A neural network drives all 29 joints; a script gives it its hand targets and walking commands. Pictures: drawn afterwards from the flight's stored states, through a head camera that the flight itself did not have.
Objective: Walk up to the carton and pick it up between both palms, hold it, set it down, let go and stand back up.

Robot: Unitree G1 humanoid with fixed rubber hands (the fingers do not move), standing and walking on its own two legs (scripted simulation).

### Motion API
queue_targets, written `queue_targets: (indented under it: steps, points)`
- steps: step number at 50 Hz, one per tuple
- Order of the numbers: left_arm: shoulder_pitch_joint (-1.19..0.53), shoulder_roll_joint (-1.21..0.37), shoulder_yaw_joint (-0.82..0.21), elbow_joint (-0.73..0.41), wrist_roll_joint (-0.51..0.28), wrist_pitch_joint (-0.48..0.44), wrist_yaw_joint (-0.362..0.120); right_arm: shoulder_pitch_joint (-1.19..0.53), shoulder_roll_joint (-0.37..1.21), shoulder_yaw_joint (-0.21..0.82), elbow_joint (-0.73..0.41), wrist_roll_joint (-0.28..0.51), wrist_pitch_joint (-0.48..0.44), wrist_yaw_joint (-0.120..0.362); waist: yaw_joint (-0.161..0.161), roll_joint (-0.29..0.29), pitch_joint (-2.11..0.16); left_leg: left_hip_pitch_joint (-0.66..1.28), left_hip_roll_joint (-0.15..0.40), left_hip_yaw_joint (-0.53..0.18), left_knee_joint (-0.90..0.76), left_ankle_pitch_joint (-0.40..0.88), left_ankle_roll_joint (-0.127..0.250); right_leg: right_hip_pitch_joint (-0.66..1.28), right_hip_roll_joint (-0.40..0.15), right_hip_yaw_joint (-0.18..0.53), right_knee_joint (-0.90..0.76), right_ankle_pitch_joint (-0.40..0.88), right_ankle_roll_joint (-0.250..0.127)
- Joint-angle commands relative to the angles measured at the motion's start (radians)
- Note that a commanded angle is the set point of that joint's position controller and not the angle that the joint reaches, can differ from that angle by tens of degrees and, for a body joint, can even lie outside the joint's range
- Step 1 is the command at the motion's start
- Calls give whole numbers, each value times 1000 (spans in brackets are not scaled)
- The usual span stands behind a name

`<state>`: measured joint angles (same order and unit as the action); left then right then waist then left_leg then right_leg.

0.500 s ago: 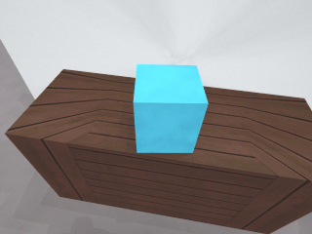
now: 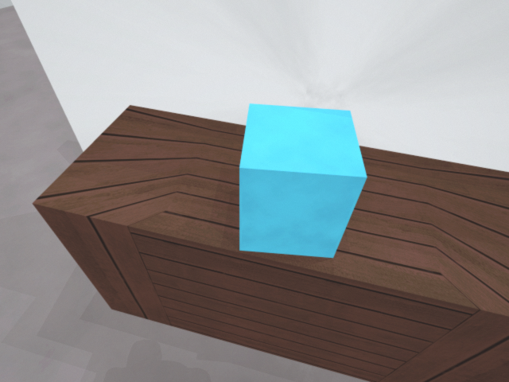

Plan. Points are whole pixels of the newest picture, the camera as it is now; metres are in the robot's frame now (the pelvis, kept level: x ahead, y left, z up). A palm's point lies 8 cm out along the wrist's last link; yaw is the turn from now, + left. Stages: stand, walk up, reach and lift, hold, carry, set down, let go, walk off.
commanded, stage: walk up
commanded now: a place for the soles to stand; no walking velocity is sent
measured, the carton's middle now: (292, 183) +0.53 -0.08 +0.00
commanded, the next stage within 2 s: none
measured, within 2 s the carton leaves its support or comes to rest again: neither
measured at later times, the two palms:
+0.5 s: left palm out of the picture +0.00 +0.33 -0.14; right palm out of the picture +0.12 -0.19 -0.12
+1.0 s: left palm (91, 374) +0.19 +0.27 -0.11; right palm out of the picture +0.11 -0.25 -0.14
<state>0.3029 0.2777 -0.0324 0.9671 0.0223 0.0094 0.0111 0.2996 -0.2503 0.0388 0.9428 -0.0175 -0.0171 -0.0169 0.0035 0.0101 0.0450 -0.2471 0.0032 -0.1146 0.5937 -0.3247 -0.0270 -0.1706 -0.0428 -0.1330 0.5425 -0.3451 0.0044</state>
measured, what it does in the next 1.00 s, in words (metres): steps on the spot: left foot, then right foot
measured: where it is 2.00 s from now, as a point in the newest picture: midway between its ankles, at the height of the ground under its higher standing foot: outside the picture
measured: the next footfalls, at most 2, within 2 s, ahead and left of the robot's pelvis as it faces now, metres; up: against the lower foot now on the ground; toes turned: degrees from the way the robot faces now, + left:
left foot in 0.42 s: +0.19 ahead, +0.17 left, +0.00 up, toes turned +4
right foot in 0.90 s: +0.13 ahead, -0.10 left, +0.00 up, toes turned -10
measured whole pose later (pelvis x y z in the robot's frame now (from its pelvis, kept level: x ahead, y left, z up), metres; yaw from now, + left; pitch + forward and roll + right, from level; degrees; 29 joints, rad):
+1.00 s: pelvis +0.08 +0.02 +0.00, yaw -12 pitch -2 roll +0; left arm 0.25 0.25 0.01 0.88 0.00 0.01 0.01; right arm 0.20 -0.31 0.02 0.86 -0.03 0.05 -0.03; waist 0.00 0.06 0.09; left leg -0.36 0.11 0.09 0.82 -0.54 0.00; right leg -0.29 0.02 0.00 0.62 -0.29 -0.03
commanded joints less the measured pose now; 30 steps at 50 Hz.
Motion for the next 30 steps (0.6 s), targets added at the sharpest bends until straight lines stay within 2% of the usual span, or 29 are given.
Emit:
queue_targets:
  steps: [1,3,4,5,6,7,8,9,10,11,12,13,14,16,17,18,19,20,21,22,23,25,26,28,30]
  points:
    - [54,107,18,-41,3,-8,5,51,-142,-29,-40,3,-2,-6,3,48,-4,-71,71,-101,-88,304,96,41,-37,78,-68,110,-47]
    - [60,114,23,-36,3,-9,5,27,-138,-23,-48,4,-2,-6,13,47,0,-119,44,-76,-69,273,78,72,-56,83,-89,108,-51]
    - [57,129,29,-37,2,-7,6,31,-119,-20,-55,7,-1,-6,7,7,-1,-127,29,-54,-51,264,69,79,-70,86,-106,100,-64]
    - [59,137,30,-33,2,-7,6,31,-115,-18,-57,4,0,-6,11,2,3,-127,14,-31,-24,251,60,75,-88,101,-128,91,-77]
    - [156,168,52,-29,9,-15,0,38,-135,-30,-70,-18,2,6,49,-38,-6,-235,-27,33,71,-90,50,164,-152,257,-213,-261,-143]
    - [208,204,63,-10,9,-15,4,-31,-131,-32,-96,-24,8,12,80,-70,85,-388,-33,102,146,-185,30,186,-281,408,-341,-440,-201]
    - [220,223,71,10,5,-17,8,-75,-129,-34,-123,-34,9,16,94,-83,155,-495,24,101,220,-233,17,197,-389,510,-401,-469,-245]
    - [205,221,70,11,9,-22,10,-80,-127,-34,-134,-36,6,20,89,-97,190,-558,64,86,248,-236,13,212,-431,523,-423,-442,-269]
    - [199,209,69,7,13,-29,10,-81,-132,-35,-141,-40,-2,24,86,-92,216,-571,84,87,246,-222,10,212,-416,495,-416,-353,-265]
    - [198,198,68,14,16,-36,6,-68,-121,-36,-145,-33,-10,29,79,-114,210,-538,98,85,238,-219,12,191,-399,465,-403,-289,-265]
    - [184,184,68,17,24,-44,2,-65,-108,-38,-150,-31,-19,34,65,-122,212,-452,107,90,189,-196,19,140,-367,403,-386,-188,-242]
    - [167,171,63,21,21,-50,-4,-54,-102,-41,-157,-22,-24,40,52,-116,185,-361,108,96,159,-134,20,84,-333,344,-374,-145,-219]
    - [144,167,62,16,23,-54,-5,-29,-87,-43,-150,-22,-27,48,29,-117,174,-288,99,113,119,-79,21,51,-291,280,-354,-91,-199]
    - [68,162,60,-2,15,-51,-12,53,-64,-48,-124,-13,-29,55,-33,-122,99,-21,41,197,12,135,37,-89,-200,133,-274,-19,-149]
    - [37,155,55,-13,17,-47,-15,114,-59,-52,-97,-14,-28,49,-73,-82,71,106,-1,245,-19,240,37,-154,-154,84,-178,27,-122]
    - [40,133,43,-15,23,-42,-22,192,-78,-62,-75,-20,-26,37,-100,-30,15,219,-31,270,-22,274,33,-181,-105,56,-68,64,-95]
    - [78,97,26,-14,19,-38,-27,239,-115,-75,-68,-27,-23,21,-110,45,-38,307,-7,241,-41,279,29,-209,-65,17,63,104,-62]
    - [137,52,12,-28,11,-31,-29,263,-167,-88,-82,-31,-20,6,-109,212,-67,343,170,-25,-139,233,56,-273,0,16,262,-39,-12]
    - [187,49,12,-39,1,-10,-22,258,-229,-90,-114,-18,-14,-12,-89,242,-70,269,387,-384,-319,127,120,-305,58,102,446,-313,13]
    - [219,92,25,-21,7,19,-12,204,-225,-83,-119,0,-6,-28,-50,71,7,134,421,-395,-381,-87,127,-269,-2,180,507,-305,13]
    - [236,77,27,-12,3,33,-9,145,-236,-88,-128,13,0,-35,-30,92,43,53,419,-403,-422,-220,130,-272,-20,184,551,-264,17]
    - [214,53,22,-6,9,30,0,80,-208,-70,-144,21,2,-30,-19,109,126,-35,344,-248,-439,-197,105,-271,-36,207,525,-184,16]
    - [218,59,25,2,9,24,0,55,-168,-56,-142,17,-4,-26,-3,110,130,-57,299,-147,-423,-117,82,-232,-48,223,468,-137,16]
    - [222,57,30,19,9,16,-4,21,-133,-43,-139,2,-14,-25,22,97,104,-37,269,-29,-370,80,108,-217,-35,221,445,-86,10]
    - [197,60,40,11,9,15,-3,24,-134,-44,-135,-6,-21,-25,21,99,43,-4,278,26,-304,285,161,-205,-11,194,451,-78,11]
